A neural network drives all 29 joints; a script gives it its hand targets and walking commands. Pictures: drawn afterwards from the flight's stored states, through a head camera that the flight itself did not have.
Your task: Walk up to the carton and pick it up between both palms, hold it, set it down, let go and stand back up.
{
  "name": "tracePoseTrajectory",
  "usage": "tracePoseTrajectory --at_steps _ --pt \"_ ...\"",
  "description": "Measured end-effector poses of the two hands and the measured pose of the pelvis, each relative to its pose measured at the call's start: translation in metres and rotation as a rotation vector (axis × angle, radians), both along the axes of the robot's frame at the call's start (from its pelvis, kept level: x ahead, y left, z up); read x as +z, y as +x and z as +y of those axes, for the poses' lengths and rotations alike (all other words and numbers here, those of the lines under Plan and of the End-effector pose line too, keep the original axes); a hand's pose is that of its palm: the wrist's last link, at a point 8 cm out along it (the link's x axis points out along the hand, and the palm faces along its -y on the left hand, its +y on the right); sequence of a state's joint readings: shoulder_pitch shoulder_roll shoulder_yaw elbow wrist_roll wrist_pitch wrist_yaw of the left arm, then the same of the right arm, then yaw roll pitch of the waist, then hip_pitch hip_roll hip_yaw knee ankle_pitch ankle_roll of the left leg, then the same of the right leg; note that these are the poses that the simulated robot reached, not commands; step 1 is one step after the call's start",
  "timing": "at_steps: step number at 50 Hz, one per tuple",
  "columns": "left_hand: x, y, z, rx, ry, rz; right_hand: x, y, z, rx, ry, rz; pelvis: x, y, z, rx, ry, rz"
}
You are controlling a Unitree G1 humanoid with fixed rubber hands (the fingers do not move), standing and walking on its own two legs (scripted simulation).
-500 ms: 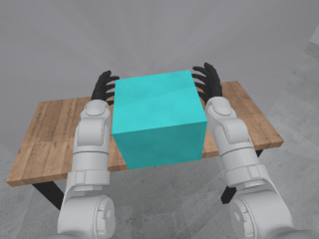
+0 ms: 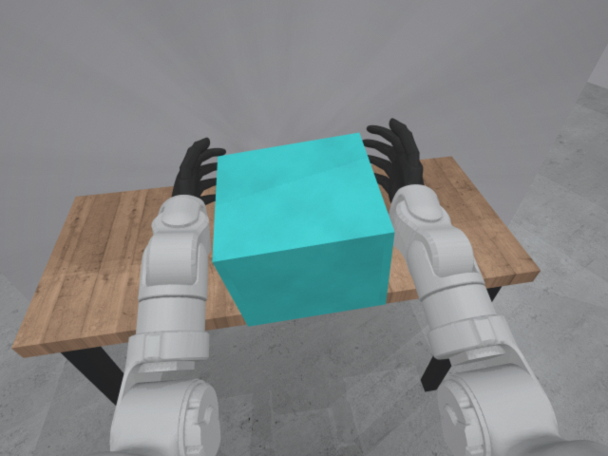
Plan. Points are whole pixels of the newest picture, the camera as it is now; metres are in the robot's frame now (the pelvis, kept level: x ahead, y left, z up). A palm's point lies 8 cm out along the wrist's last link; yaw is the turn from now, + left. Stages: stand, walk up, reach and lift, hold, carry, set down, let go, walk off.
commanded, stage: set down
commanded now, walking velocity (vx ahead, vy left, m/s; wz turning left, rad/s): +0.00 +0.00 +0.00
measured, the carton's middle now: (302, 231) +0.34 +0.02 +0.14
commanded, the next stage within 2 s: none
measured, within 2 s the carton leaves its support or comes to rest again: neither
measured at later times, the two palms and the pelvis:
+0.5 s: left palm (198, 200) +0.41 +0.16 +0.14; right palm (390, 184) +0.42 -0.11 +0.15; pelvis +0.01 +0.00 +0.00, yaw +0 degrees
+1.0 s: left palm (201, 214) +0.41 +0.16 +0.12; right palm (386, 196) +0.42 -0.10 +0.13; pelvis +0.02 +0.00 +0.00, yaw +0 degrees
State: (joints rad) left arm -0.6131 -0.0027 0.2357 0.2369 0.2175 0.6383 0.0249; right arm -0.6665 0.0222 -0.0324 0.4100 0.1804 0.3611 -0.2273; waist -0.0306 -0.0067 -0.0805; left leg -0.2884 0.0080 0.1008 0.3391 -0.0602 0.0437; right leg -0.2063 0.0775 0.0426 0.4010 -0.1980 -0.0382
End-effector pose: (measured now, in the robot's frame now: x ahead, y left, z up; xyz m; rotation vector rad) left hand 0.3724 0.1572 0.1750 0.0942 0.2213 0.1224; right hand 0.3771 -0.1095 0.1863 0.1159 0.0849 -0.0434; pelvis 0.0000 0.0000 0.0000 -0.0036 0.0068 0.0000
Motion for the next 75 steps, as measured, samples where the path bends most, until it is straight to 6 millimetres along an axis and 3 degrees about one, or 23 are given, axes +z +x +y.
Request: tracePoseTrajectory --at_steps 9,21,30,46,55,65,75 --pt "0.006 -0.001 0.009 0.012 -0.021 -0.048 0.01 0.003 0.009 0.026 -0.105 -0.072 0.0 -0.003 0.001 0.0 -0.001 -0.009" --pt "-0.027 0.027 0.007 0.022 -0.008 -0.002 -0.024 0.033 0.007 0.029 -0.132 -0.045 0.001 0.009 0.0 0.005 0.01 0.006" --pt "-0.038 0.043 -0.001 0.014 0.008 -0.007 -0.04 0.046 -0.001 0.015 -0.11 -0.05 0.003 0.02 -0.004 0.004 0.014 0.028" --pt "-0.049 0.039 0.0 0.012 0.002 -0.006 -0.05 0.041 0.0 0.015 -0.107 -0.05 0.003 0.02 -0.004 0.004 0.014 0.029" --pt "-0.074 0.034 0.009 0.044 -0.016 0.066 -0.068 0.047 0.01 0.06 -0.158 0.012 0.003 0.021 -0.005 0.004 0.015 0.031" --pt "-0.068 0.052 0.004 0.045 -0.044 0.023 -0.06 0.061 0.005 0.044 -0.158 -0.025 0.003 0.026 -0.006 0.004 0.017 0.038" --pt "-0.086 0.06 0.006 0.048 -0.083 0.068 -0.076 0.07 0.007 0.048 -0.162 0.024 0.004 0.033 -0.008 0.004 0.019 0.053"
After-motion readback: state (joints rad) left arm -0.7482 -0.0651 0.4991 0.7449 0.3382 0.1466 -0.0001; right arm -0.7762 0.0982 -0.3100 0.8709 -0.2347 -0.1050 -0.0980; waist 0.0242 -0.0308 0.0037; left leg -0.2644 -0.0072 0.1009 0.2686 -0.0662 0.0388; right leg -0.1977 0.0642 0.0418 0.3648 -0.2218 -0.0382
